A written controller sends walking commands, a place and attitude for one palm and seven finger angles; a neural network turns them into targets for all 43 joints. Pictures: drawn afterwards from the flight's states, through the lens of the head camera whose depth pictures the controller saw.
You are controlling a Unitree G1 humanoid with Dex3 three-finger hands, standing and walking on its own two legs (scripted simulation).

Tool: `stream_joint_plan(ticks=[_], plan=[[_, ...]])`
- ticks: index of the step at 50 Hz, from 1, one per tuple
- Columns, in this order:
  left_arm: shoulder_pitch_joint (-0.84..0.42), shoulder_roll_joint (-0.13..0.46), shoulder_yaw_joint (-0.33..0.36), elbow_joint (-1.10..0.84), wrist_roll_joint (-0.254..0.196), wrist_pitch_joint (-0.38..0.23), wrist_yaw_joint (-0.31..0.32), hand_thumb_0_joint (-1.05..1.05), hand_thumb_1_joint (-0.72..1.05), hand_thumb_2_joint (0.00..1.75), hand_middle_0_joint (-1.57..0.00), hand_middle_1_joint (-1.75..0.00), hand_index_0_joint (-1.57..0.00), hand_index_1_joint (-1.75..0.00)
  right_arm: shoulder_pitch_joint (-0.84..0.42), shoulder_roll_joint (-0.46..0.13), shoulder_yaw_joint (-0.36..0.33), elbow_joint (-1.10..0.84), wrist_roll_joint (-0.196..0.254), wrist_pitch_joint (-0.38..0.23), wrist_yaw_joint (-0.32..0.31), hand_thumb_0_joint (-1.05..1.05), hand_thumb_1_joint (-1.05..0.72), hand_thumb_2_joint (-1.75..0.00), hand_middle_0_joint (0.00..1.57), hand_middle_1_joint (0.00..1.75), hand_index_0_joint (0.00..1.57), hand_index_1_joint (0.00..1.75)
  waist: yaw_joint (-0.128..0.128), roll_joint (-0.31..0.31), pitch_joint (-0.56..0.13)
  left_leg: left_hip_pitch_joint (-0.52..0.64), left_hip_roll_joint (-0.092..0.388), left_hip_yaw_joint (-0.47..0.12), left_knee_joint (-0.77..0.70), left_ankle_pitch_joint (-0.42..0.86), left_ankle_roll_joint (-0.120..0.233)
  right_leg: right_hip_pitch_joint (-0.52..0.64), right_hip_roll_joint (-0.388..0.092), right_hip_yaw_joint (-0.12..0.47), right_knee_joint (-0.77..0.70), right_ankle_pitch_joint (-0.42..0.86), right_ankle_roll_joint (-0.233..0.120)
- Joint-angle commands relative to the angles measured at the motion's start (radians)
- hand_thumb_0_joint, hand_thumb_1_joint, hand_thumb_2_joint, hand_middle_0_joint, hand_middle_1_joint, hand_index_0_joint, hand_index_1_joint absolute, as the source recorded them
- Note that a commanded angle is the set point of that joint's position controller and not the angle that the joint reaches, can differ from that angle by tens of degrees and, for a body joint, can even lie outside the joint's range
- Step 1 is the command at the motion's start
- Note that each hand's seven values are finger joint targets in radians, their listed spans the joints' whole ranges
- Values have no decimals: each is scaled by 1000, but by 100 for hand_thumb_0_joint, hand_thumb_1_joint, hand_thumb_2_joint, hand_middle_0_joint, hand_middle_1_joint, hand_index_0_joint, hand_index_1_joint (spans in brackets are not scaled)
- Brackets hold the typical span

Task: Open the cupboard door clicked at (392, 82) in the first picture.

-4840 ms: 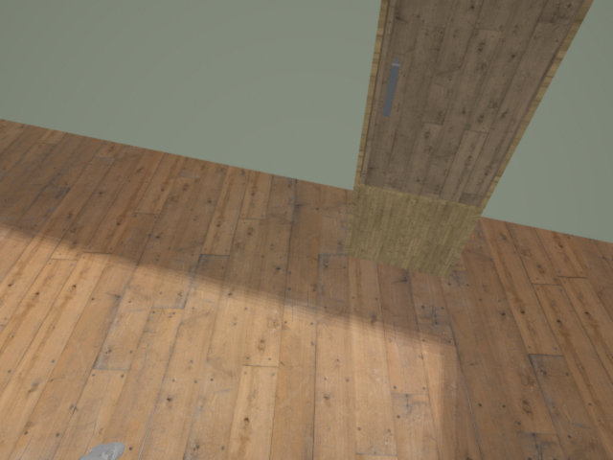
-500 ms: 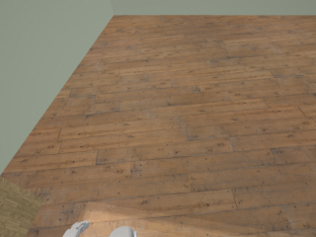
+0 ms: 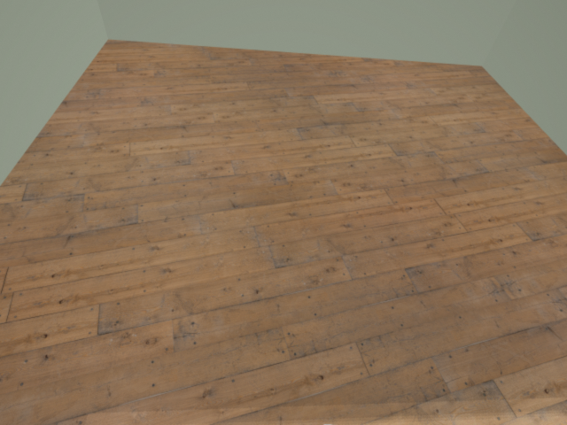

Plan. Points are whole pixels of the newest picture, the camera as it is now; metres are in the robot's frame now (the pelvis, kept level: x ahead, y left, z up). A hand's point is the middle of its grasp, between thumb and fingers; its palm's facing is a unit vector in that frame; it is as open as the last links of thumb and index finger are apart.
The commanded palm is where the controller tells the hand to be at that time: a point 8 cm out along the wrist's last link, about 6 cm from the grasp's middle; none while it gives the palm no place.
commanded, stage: walk to a spot facing it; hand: left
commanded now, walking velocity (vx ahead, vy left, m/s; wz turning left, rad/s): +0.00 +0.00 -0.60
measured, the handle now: out of the picture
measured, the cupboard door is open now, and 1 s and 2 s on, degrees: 0 0 0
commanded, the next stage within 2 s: turn to face it in 0.22 s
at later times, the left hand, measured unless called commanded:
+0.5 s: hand (246, 357) +0.26 +0.08 -0.16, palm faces -0.28 -0.93 -0.24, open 7.4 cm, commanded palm none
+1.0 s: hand out of the picture +0.15 +0.21 -0.18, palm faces +0.07 -0.97 -0.23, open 7.4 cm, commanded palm none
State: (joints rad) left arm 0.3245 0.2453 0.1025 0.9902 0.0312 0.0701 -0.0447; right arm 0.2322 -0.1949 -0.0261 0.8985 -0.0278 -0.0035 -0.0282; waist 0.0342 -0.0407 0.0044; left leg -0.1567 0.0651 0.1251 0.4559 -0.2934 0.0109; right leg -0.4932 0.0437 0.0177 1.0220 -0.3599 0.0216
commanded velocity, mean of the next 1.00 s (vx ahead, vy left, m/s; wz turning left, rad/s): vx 0.00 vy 0.00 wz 0.25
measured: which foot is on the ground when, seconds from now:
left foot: down 0.00-0.34, up 0.36-0.76, down 0.78-1.00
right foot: up 0.00-0.30, down 0.32-0.80, up 0.82-1.00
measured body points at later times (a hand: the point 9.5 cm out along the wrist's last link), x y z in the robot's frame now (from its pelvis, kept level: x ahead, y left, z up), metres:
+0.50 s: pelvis +0.08 -0.06 -0.01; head +0.10 -0.09 +0.43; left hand +0.28 +0.13 -0.14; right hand +0.00 -0.29 -0.18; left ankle +0.07 +0.10 -0.66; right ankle +0.09 -0.14 -0.74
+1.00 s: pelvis +0.10 -0.01 +0.00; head +0.14 +0.03 +0.44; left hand +0.15 +0.26 -0.17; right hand +0.15 -0.25 -0.14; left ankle +0.12 +0.05 -0.74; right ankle +0.06 -0.18 -0.65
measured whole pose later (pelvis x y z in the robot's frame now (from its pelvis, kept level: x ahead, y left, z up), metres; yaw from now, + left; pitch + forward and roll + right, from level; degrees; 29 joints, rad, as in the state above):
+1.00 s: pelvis +0.10 -0.01 +0.00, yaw +2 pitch +2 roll -3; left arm 0.20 0.26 0.10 0.98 0.02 0.06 0.02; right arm 0.25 -0.17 -0.05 0.95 -0.02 0.01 -0.02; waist -0.01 -0.02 0.06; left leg -0.31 0.00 0.08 0.50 -0.23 0.08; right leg -0.51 -0.08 -0.03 1.16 -0.35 0.08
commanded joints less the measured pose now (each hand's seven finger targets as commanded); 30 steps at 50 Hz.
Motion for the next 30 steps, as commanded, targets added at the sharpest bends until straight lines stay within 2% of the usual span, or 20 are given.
stream_joint_plan(ticks=[1,2,4,7,10,12,13,14,15,16,17,18,19,20,22,23,24,25,26,30], plan=[[-64,40,14,-94,-1,-30,-3,0,90,90,-20,-30,-20,-30,24,-144,-36,-42,6,-31,-14,0,-90,-90,20,30,20,30,-19,178,101,19,233,-91,-233,160,50,-172,-72,-12,162,78,39],[-80,33,10,-99,-2,-29,-1,0,90,90,-20,-30,-20,-30,65,-142,-37,-27,7,-33,-16,0,-90,-90,20,30,20,30,-33,180,80,73,237,-71,-200,300,61,-181,-78,-24,141,71,45],[-113,20,2,-109,-6,-28,1,0,90,90,-20,-30,-20,-30,108,-142,-42,-6,7,-33,-16,0,-90,-90,20,30,20,30,-47,191,59,143,249,-32,-151,503,80,-195,-90,-48,90,59,54],[-185,5,-8,-128,-8,-27,2,0,90,90,-20,-30,-20,-30,145,-148,-51,21,3,-27,-13,0,-90,-90,20,30,20,30,-70,222,68,162,259,23,-110,606,90,-155,-104,-92,-52,47,50],[-241,-1,-14,-143,-9,-33,5,0,90,90,-20,-30,-20,-30,156,-158,-64,38,-1,-18,-6,0,-90,-90,20,30,20,30,-90,247,72,154,273,69,-61,649,89,-75,-90,-136,-205,26,33],[-235,6,-15,-142,-7,-43,7,0,90,90,-20,-30,-20,-30,154,-172,-73,46,1,-14,-2,0,-90,-90,20,30,20,30,-85,257,48,167,285,91,-1,724,79,-2,-62,-160,-292,14,12],[-201,20,-13,-140,-6,-48,11,0,90,90,-20,-30,-20,-30,142,-181,-79,43,3,-13,0,0,-90,-90,20,30,20,30,-62,253,27,160,297,101,58,774,67,60,-52,-165,-340,25,0],[-138,38,-8,-123,-5,-58,13,0,90,90,-20,-30,-20,-30,130,-186,-82,39,8,-12,2,0,-90,-90,20,30,20,30,-23,214,-13,140,285,128,161,795,39,166,-37,-169,-431,98,-12],[-35,85,3,-96,-1,-76,19,0,90,90,-20,-30,-20,-30,129,-183,-80,26,16,-13,9,0,-90,-90,20,30,20,30,35,135,-77,13,270,147,353,709,-10,395,-62,-134,-560,262,-35],[77,205,26,-64,4,-94,37,0,90,90,-20,-30,-20,-30,138,-113,-61,-5,28,-10,20,0,-90,-90,20,30,20,30,74,-159,-191,-307,135,159,633,59,-71,699,-330,221,-566,670,-133],[117,257,34,-40,-23,-90,51,0,90,90,-20,-30,-20,-30,101,-75,-48,-26,31,-2,8,0,-90,-90,20,30,20,30,69,-232,-263,-398,41,19,838,-369,-81,706,-492,367,-550,1057,-238],[71,207,21,-53,-28,-81,66,0,90,90,-20,-30,-20,-30,85,-80,-46,-21,33,9,-6,0,-90,-90,20,30,20,30,53,-111,-223,-372,76,-102,847,-323,-56,611,-482,255,-566,980,-265],[8,169,11,-69,-19,-83,74,0,90,90,-20,-30,-20,-30,82,-58,-36,4,26,13,-2,0,-90,-90,20,30,20,30,40,-145,-184,-373,83,-113,837,-262,-52,514,-424,232,-607,810,-233],[-71,139,-5,-80,-18,-79,76,0,90,90,-20,-30,-20,-30,86,-63,-38,33,21,20,0,0,-90,-90,20,30,20,30,6,-93,-125,-355,79,-113,850,-206,-53,432,-389,193,-635,690,-218],[-158,78,-38,-91,-17,-88,77,0,90,90,-20,-30,-20,-30,144,-47,-33,82,11,36,2,0,-90,-90,20,30,20,30,-55,-31,-62,-281,77,-126,770,-114,-55,270,-334,57,-672,602,-165],[-197,67,-42,-91,-12,-92,78,0,90,90,-20,-30,-20,-30,193,-34,-29,104,10,40,4,0,-90,-90,20,30,20,30,-84,-29,-57,-240,74,-124,696,-86,-55,230,-308,-4,-685,526,-149],[-217,64,-47,-96,-11,-94,76,0,90,90,-20,-30,-20,-30,215,-25,-25,115,11,47,7,0,-90,-90,20,30,20,30,-95,-46,-41,-224,64,-108,646,-73,-58,201,-296,-52,-699,469,-141],[-219,61,-49,-97,-12,-91,74,0,90,90,-20,-30,-20,-30,208,-24,-26,117,11,52,9,0,-90,-90,20,30,20,30,-90,-82,-17,-224,54,-94,623,-65,-61,181,-295,-65,-717,413,-141],[-213,58,-47,-94,-12,-88,74,0,90,90,-20,-30,-20,-30,193,-32,-28,114,11,54,10,0,-90,-90,20,30,20,30,-80,-92,-5,-236,45,-87,607,-66,-64,191,-304,-59,-731,371,-148],[-170,73,-35,-81,-10,-81,79,0,90,90,-20,-30,-20,-30,105,-44,-36,81,12,51,20,0,-90,-90,20,30,20,30,-40,-100,34,-302,41,-60,540,-116,-74,261,-364,-49,-725,403,-177]])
